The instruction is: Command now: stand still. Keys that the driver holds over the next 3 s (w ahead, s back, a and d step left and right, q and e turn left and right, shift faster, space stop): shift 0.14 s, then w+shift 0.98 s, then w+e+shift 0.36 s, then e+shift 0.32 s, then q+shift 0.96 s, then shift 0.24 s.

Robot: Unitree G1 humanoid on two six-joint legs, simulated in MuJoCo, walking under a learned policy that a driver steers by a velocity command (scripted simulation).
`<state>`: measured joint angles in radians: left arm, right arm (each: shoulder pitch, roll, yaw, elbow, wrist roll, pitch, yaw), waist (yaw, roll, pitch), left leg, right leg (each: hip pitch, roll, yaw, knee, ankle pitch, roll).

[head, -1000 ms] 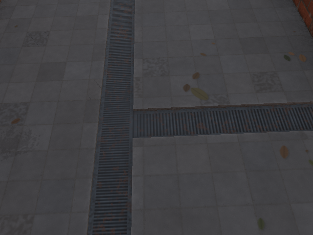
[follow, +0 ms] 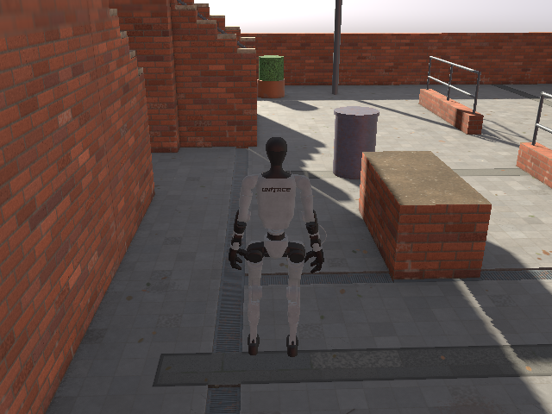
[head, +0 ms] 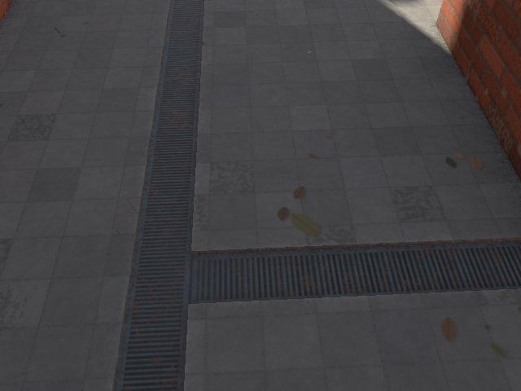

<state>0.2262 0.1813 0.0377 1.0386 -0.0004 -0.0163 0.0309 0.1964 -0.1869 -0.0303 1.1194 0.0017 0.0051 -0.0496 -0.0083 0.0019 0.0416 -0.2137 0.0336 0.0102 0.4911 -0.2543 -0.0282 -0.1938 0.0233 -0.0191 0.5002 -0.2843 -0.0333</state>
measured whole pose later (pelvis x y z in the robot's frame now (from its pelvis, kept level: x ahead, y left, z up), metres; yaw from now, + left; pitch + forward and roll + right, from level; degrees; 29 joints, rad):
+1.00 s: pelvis +0.41 +0.08 -0.04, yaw +1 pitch +4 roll -3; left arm -0.11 0.21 0.03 0.70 -0.05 -0.11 -0.07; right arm 0.58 -0.18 -0.02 1.09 -0.03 -0.08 -0.02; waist -0.03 0.01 0.04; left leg 0.26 0.06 0.07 0.41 -0.49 0.02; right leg -0.63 0.05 -0.12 0.56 0.00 -0.14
